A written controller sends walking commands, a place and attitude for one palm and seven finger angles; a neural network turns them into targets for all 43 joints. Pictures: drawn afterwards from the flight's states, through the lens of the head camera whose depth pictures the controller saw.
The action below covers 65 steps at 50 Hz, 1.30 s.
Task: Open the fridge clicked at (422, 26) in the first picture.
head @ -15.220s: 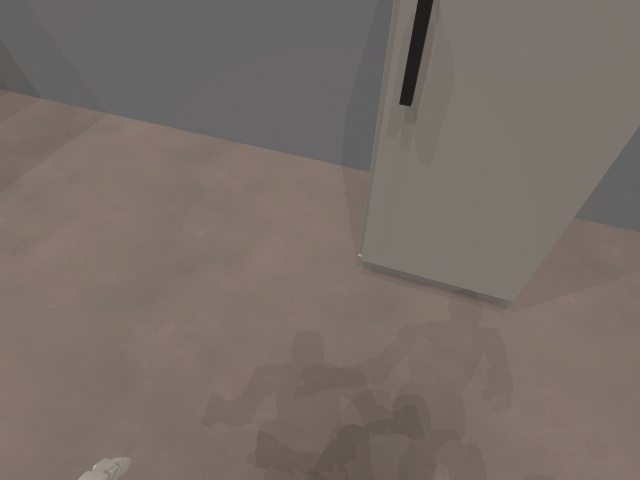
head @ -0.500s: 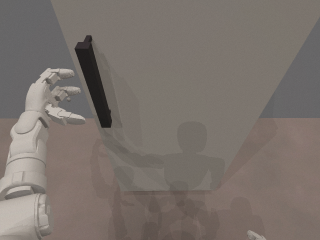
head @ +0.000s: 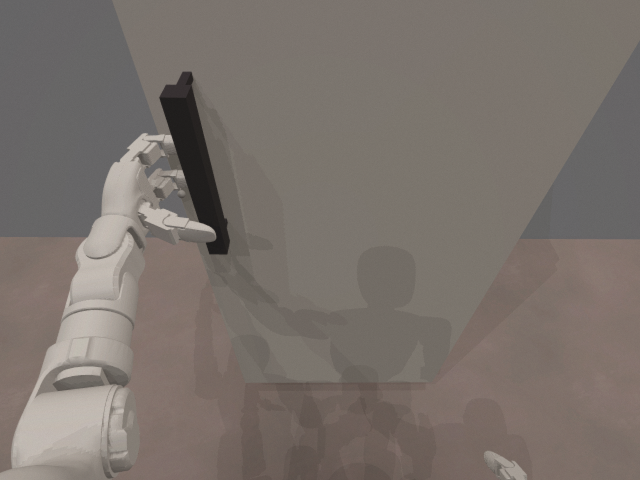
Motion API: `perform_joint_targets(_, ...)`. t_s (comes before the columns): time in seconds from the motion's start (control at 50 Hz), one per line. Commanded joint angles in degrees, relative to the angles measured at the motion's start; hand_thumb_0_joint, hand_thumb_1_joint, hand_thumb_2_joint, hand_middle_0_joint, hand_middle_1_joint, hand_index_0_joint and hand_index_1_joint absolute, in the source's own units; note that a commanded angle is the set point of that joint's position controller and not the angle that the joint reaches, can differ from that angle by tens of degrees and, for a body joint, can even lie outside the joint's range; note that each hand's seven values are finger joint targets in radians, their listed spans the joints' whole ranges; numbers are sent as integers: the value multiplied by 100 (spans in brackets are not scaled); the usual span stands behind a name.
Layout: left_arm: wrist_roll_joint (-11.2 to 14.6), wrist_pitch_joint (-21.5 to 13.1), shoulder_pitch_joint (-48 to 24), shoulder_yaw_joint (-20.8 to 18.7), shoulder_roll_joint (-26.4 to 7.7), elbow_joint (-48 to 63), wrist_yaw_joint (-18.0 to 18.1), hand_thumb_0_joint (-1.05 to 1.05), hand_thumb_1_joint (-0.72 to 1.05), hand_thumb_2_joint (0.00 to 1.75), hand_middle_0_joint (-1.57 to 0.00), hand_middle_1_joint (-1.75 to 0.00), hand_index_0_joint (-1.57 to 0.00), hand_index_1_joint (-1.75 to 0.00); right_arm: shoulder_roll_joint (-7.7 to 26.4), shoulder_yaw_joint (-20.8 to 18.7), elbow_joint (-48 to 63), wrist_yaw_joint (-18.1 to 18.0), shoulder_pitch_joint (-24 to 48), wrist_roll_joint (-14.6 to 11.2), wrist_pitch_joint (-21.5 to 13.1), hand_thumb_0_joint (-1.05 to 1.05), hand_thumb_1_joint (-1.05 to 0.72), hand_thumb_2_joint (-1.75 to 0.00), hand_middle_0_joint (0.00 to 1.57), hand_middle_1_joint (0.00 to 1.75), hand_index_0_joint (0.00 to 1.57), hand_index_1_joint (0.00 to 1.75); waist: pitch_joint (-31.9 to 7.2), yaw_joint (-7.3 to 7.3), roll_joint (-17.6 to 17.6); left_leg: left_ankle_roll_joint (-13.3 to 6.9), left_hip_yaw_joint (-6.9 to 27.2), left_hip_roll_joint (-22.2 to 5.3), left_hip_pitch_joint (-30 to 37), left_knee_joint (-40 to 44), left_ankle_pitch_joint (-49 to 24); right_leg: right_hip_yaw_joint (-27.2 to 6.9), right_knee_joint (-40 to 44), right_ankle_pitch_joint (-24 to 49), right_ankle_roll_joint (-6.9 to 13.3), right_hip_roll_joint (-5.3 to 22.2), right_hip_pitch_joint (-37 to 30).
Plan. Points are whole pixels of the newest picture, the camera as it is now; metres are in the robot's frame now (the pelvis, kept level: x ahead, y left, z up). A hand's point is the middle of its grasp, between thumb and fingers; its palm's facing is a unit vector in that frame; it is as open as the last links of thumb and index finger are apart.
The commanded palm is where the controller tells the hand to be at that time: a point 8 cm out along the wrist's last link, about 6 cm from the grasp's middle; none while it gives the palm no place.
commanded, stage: slide the fingers in behind the handle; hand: left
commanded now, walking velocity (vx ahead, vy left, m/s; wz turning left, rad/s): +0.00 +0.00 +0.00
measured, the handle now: (205, 173) +0.47 +0.17 +0.14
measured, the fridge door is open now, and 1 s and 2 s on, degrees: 0 0 0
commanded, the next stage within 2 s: grip the handle and tug to test in 1.88 s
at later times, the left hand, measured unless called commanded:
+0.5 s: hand (186, 198) +0.41 +0.18 +0.15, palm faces +0.05 -1.00 -0.01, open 13.9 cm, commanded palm +0.38 +0.23 +0.15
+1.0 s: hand (203, 195) +0.42 +0.16 +0.15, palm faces +0.06 -1.00 +0.00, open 13.9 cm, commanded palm +0.39 +0.21 +0.15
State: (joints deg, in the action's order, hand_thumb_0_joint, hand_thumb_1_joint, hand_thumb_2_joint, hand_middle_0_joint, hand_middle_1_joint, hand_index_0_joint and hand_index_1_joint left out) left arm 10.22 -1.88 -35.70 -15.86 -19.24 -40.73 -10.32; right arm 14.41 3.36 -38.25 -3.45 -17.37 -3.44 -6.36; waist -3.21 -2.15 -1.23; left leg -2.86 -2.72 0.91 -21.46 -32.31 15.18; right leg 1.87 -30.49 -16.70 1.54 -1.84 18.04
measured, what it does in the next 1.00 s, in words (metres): stands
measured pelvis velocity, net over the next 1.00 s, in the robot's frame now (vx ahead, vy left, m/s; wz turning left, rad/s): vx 0.01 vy -0.02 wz -0.01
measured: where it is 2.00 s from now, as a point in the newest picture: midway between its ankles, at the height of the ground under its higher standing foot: outside the picture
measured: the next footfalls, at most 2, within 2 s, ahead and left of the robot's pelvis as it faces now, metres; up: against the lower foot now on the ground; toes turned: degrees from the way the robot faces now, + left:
none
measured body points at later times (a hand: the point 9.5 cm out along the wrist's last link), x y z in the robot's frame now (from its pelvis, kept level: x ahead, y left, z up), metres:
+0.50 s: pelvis +0.00 -0.02 +0.00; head +0.01 -0.03 +0.45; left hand +0.40 +0.23 +0.15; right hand +0.10 -0.27 -0.11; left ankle +0.01 +0.08 -0.73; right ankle -0.01 -0.10 -0.73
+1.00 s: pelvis +0.01 -0.02 +0.00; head +0.02 -0.03 +0.45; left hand +0.41 +0.21 +0.15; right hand +0.13 -0.26 -0.11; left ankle +0.01 +0.08 -0.73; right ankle -0.01 -0.10 -0.73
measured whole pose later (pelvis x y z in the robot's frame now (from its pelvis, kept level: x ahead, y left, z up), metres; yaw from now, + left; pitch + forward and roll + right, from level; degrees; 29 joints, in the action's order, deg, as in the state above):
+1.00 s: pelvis +0.01 -0.02 +0.00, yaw +0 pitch +3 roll +0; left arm 10.3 -0.4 -32.8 -14.2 -17.4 -37.3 -8.1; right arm 14.5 3.0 -37.7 -3.3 -16.9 -3.8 -5.0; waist -3.4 -1.3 -1.8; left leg -1.5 -2.6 -0.1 -19.2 -31.0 15.3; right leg 1.8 -29.7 -17.0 2.9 -3.0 16.1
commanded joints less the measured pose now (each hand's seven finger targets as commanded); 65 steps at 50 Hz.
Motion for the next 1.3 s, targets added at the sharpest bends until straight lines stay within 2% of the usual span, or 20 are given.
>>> perform_joint_targets(0.0, -37, -443, -2791, -560, -1836, 1200, 151, 0, -50, 30, -30, -120, -30, -120, 870, -357, 642, -82, -50, 33, -181, 0, -90, -90, 20, 30, 20, 30, -1691, 18, -138, 66, 462, -201, 1268, 355, -1299, -171, 338, 1475, 29, 68, -172)
perform_joint_targets(0.06, 42, -449, -2972, -443, -1729, 781, 21, 0, -50, 30, -30, -120, -30, -120, 882, -339, 604, -113, -88, 7, -170, 0, -90, -90, 20, 30, 20, 30, -1415, -91, 53, 31, 429, -198, 1077, 355, -1001, -186, 418, 1329, 11, 71, -114)
perform_joint_targets(0.2, 163, -597, -2845, -246, -1443, 1017, -156, 0, -50, 30, -30, -120, -30, -120, 855, -363, 647, -98, -89, -24, -229, 0, -90, -90, 20, 30, 20, 30, -1715, -35, -280, 38, 428, -170, 1389, 300, -1315, -181, 373, 1591, 35, 42, -136)
perform_joint_targets(0.3, 201, -550, -2393, -420, -1593, 930, -143, 0, -50, 30, -30, -120, -30, -120, 892, -381, 665, -95, -71, -40, -212, 0, -90, -90, 20, 30, 20, 30, -1437, 26, 247, -27, 350, -152, 1019, 363, -1052, -216, 428, 1580, -13, 47, -308)
perform_joint_targets(0.32, 219, -520, -2431, -291, -1438, 1021, -155, 0, -50, 30, -30, -120, -30, -120, 879, -367, 687, -84, -42, -44, -215, 0, -90, -90, 20, 30, 20, 30, -1417, 15, 194, -38, 323, -138, 1018, 382, -1015, -236, 448, 1607, -19, 61, -316)
perform_joint_targets(0.36, 194, -462, -2138, -452, -1614, 1129, -156, 0, -50, 30, -30, -120, -30, -120, 895, -389, 741, -80, -24, -46, -194, 0, -90, -90, 20, 30, 20, 30, -1538, 128, 22, -37, 280, -128, 1010, 366, -1112, -253, 415, 1708, -7, 89, -467)
perform_joint_targets(0.48, 189, -445, -2343, -204, -1356, 1697, -81, 0, -50, 30, -30, -120, -30, -120, 824, -368, 801, -85, 110, -61, -196, 0, -90, -90, 20, 30, 20, 30, -1475, 47, -192, -42, 280, -124, 1141, 375, -1152, -257, 431, 1759, -7, 71, -404)
perform_joint_targets(0.54, 246, -416, -2369, -122, -1194, 1692, -35, 0, -50, 30, -30, -120, -30, -120, 814, -367, 758, -100, 130, -57, -235, 0, -90, -90, 20, 30, 20, 30, -1476, 9, 22, -49, 285, -124, 1197, 361, -1046, -277, 478, 1688, -33, 56, -342)
perform_joint_targets(0.6, 207, -334, -2411, -262, -1361, 1484, 30, 0, -50, 30, -30, -120, -30, -120, 819, -352, 690, -125, 137, -52, -208, 0, -90, -90, 20, 30, 20, 30, -1360, 14, 162, -47, 302, -115, 1075, 395, -928, -261, 500, 1591, -43, 75, -361)
perform_joint_targets(0.64, 160, -284, -2588, 35, -1082, 1490, 54, 0, -50, 30, -30, -120, -30, -120, 790, -335, 695, -126, 190, -65, -201, 0, -90, -90, 20, 30, 20, 30, -1311, -55, 29, -43, 304, -107, 1120, 396, -884, -255, 514, 1505, -45, 83, -236)
perform_joint_targets(0.76, 122, -299, -2418, -24, -1065, 1536, 155, 0, -50, 30, -30, -120, -30, -120, 777, -338, 740, -75, 177, -29, -178, 0, -90, -90, 20, 30, 20, 30, -1710, 65, -19, -23, 290, -99, 1264, 319, -1317, -239, 392, 1956, -21, 90, -486)
perform_joint_targets(0.78, 160, -291, -2438, -51, -1026, 1428, 172, 0, -50, 30, -30, -120, -30, -120, 761, -335, 721, -74, 192, -33, -179, 0, -90, -90, 20, 30, 20, 30, -1572, 32, 229, -34, 303, -102, 1197, 321, -1259, -229, 418, 1951, -41, 80, -442)
perform_joint_targets(0.86, 99, -266, -2079, -346, -1323, 1501, 230, 0, -50, 30, -30, -120, -30, -120, 780, -350, 790, -54, 212, -18, -118, 0, -90, -90, 20, 30, 20, 30, -1712, 195, 189, -39, 228, -88, 1112, 315, -1436, -276, 357, 2241, -44, 110, -710)
perform_joint_targets(0.88, 109, -271, -2281, -84, -1035, 1661, 226, 0, -50, 30, -30, -120, -30, -120, 741, -335, 807, -43, 249, -22, -125, 0, -90, -90, 20, 30, 20, 30, -1636, 102, 155, -47, 225, -81, 1133, 337, -1419, -259, 373, 2237, -56, 108, -632)
perform_joint_targets(0.96, 91, -228, -2315, -141, -1117, 1685, 223, 0, -50, 30, -30, -120, -30, -120, 755, -356, 778, -63, 221, -23, -104, 0, -90, -90, 20, 30, 20, 30, -1484, 74, 242, -59, 232, -99, 1137, 316, -1394, -271, 420, 2205, -52, 97, -579)
perform_joint_targets(1.0, 116, -235, -2317, -118, -1076, 1864, 193, 0, -50, 30, -30, -120, -30, -120, 735, -356, 792, -70, 260, -22, -111, 0, -90, -90, 20, 30, 20, 30, -1644, 111, 20, -43, 229, -90, 1240, 319, -1483, -291, 392, 2299, -31, 94, -640)
perform_joint_targets(1.06, 136, -250, -2396, 177, -745, 2021, 179, 0, -50, 30, -30, -120, -30, -120, 719, -368, 791, -72, 253, -33, -127, 0, -90, -90, 20, 30, 20, 30, -1663, 41, -125, -23, 249, -110, 1437, 298, -1590, -224, 396, 2210, -13, 71, -493)
perform_joint_targets(1.1, 158, -226, -2143, -26, -880, 2013, 222, 0, -50, 30, -30, -120, -30, -120, 732, -383, 746, -56, 246, -14, -149, 0, -90, -90, 20, 30, 20, 30, -1737, 138, -44, -7, 284, -115, 1429, 321, -1614, -215, 391, 2216, 0, 58, -559)
perform_joint_targets(1.2, 157, -83, -1853, 122, -620, 2098, 289, 0, -50, 30, -30, -120, -30, -120, 715, -394, 774, -20, 322, -17, -132, 0, -90, -90, 20, 30, 20, 30, -1634, 171, 125, -2, 265, -120, 1389, 349, -1704, -183, 384, 2285, -19, 58, -565)
perform_joint_targets(1.28, 105, 9, -1956, -55, -855, 2118, 404, 0, -50, 30, -30, -120, -30, -120, 726, -367, 786, -29, 375, -6, -69, 0, -90, -90, 20, 30, 20, 30, -1448, 169, 159, -10, 249, -108, 1215, 410, -1427, -213, 458, 2043, -25, 75, -564)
